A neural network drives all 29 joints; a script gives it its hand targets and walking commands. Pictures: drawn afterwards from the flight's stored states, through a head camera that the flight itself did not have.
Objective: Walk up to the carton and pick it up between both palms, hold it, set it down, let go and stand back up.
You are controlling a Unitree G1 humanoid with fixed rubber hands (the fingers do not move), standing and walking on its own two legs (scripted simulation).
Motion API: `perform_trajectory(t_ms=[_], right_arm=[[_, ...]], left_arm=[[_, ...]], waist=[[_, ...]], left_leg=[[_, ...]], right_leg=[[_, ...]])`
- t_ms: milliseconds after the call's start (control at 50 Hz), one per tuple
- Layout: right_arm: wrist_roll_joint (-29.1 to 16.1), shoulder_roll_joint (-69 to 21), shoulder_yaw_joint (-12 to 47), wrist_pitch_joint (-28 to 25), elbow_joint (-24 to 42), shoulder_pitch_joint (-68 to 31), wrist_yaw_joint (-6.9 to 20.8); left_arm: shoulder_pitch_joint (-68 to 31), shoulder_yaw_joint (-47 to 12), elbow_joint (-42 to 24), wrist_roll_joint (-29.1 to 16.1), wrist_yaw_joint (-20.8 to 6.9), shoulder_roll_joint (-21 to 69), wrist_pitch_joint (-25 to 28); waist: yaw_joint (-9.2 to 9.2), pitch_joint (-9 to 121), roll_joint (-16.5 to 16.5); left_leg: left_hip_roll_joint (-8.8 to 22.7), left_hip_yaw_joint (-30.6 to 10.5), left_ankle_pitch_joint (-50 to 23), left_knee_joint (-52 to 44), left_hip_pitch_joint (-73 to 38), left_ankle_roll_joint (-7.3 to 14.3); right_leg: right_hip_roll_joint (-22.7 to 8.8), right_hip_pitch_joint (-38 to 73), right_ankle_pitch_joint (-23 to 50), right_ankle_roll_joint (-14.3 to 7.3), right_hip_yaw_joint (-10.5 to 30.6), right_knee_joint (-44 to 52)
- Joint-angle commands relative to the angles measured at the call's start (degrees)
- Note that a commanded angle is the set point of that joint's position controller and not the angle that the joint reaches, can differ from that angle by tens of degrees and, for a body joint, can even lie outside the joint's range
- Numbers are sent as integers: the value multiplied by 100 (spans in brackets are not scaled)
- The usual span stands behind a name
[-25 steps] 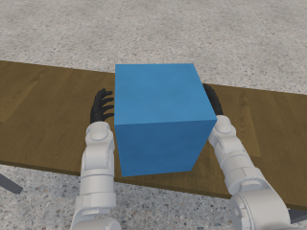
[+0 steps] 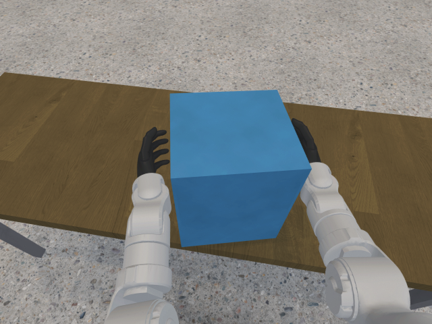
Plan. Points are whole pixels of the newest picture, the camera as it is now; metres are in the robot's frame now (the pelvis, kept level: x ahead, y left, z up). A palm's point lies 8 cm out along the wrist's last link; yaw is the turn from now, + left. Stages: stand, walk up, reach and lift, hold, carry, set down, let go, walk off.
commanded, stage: set down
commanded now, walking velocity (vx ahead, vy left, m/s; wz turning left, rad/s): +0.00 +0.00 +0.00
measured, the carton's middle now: (227, 171) +0.40 +0.04 +0.02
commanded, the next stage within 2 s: none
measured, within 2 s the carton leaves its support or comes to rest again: rests again in 0.32 s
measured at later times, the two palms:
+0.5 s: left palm (148, 179) +0.35 +0.18 +0.04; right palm (299, 161) +0.42 -0.11 +0.04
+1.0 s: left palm (149, 183) +0.34 +0.18 +0.04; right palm (300, 164) +0.42 -0.11 +0.04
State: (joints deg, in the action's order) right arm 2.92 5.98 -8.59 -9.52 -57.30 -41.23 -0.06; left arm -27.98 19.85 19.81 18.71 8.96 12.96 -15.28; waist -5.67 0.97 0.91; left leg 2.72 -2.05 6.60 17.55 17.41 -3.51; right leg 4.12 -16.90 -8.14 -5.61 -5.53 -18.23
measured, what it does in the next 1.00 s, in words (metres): stands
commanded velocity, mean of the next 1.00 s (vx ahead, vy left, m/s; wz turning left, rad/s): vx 0.00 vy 0.00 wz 0.00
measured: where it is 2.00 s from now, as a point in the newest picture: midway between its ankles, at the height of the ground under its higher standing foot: outside the picture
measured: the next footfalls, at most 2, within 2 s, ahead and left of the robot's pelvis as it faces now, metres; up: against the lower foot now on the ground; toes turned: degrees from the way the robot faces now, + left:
none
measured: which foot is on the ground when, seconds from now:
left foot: down 0.00-1.00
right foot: down 0.00-1.00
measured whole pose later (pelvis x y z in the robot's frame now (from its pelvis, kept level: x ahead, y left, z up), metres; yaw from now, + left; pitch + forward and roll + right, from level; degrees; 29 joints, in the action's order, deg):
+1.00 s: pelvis +0.00 +0.00 +0.00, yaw -1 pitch +10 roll +1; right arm 13.6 4.3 -19.2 -19.9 -66.4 -43.8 1.2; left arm -28.6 25.7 33.0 19.1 8.5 13.4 1.9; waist -7.4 2.4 0.3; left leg 2.7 -1.0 5.2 15.8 20.6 -3.0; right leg 4.0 -20.7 -6.9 -5.5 -4.7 -17.3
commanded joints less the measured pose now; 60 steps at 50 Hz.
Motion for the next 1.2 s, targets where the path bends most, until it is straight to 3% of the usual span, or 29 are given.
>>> perform_trajectory(t_ms=[0, 20, 140, 180, 300, 400, 500, 540, 600, 700, 840, 980, 1060, 1120, 1180], right_arm=[[132, -2892, 1323, -604, 1287, -3930, 513], [115, -2914, 1359, -630, 1333, -3923, 514], [202, -2893, 1253, -760, 1253, -3969, 520], [186, -2931, 1272, -796, 1228, -3927, 537], [302, -2874, 1123, -871, 900, -3599, 569], [471, -2820, 880, -897, 741, -3623, 609], [495, -2797, 800, -975, 560, -3609, 594], [511, -2784, 837, -1002, 525, -3498, 577], [586, -2864, 783, -1069, 399, -3487, 611], [893, -2950, 521, -1113, 100, -3397, 611], [1184, -3074, 345, -1199, -178, -3374, 608], [1499, -3086, 53, -1249, -537, -3168, 641], [1656, -3048, -177, -1191, -647, -3069, 699], [1812, -2981, -355, -1151, -690, -3184, 707], [1892, -3110, -411, -1199, -752, -3097, 710]], left_arm=[[-3774, -2235, -906, -230, -315, 2544, 677], [-3736, -2149, -883, -219, -307, 2495, 704], [-3725, -2200, -726, -278, -279, 2567, 898], [-3833, -2288, -875, -312, -232, 2624, 1009], [-3708, -2499, -730, -302, -155, 2711, 1184], [-3714, -2509, -353, -341, -122, 2723, 1309], [-3517, -2418, -131, -238, -149, 2775, 1402], [-3397, -2285, -38, -254, -194, 2682, 1453], [-3490, -2190, 1, -196, -210, 2713, 1586], [-3624, -1987, 300, -115, -303, 2617, 1788], [-3409, -1501, 826, 127, -415, 2482, 1902], [-3416, -1262, 1002, 228, -446, 2390, 2159], [-3306, -1091, 1092, 314, -417, 2306, 2160], [-3489, -899, 1131, 325, -439, 2181, 2198], [-3366, -905, 1211, 386, -463, 2309, 2251]], waist=[[-104, 4135, 293], [-173, 4171, 363], [-151, 4332, 341], [-154, 4466, 195], [20, 4575, 106], [14, 4495, 110], [16, 4261, 129], [5, 4144, 298], [-52, 4208, 238], [19, 3898, 308], [-123, 3476, 522], [-168, 3395, 445], [-199, 3253, 464], [-172, 3118, 634], [-188, 3145, 499]], left_leg=[[-125, 439, -1376, 35, -363, 341], [-127, 457, -1281, 25, -277, 374], [-123, 522, -1430, 91, -296, 368], [-117, 501, -1516, 122, -337, 324], [-110, 491, -1751, 250, -591, 258], [-84, 453, -1724, 289, -614, 241], [-78, 437, -1984, 327, -725, 223], [-103, 462, -1794, 259, -516, 288], [-114, 505, -1665, 179, -355, 288], [-129, 590, -1141, 4, -50, 328], [-133, 700, -650, -214, 231, 449], [-126, 820, -646, -251, 247, 434], [-122, 856, -547, -252, 139, 477], [-138, 926, -357, -312, 258, 537], [-159, 948, -437, -272, 279, 499]], right_leg=[[-617, 2496, 3066, 830, 239, -306], [-671, 2558, 2985, 861, 301, -288], [-588, 2372, 2822, 784, 248, -255], [-553, 2289, 2848, 746, 206, -296], [-448, 1944, 2547, 608, 139, -185], [-390, 1627, 2198, 535, 68, -115], [-337, 1497, 2386, 517, 28, -80], [-409, 1723, 2524, 590, 92, -101], [-434, 1831, 2504, 604, 105, -163], [-554, 1927, 2305, 670, 214, -110], [-623, 2075, 1986, 734, 282, -64], [-599, 2022, 1613, 690, 280, -25], [-537, 1666, 924, 625, 268, 119], [-590, 1756, 857, 727, 292, 95], [-611, 1782, 994, 718, 334, 70]])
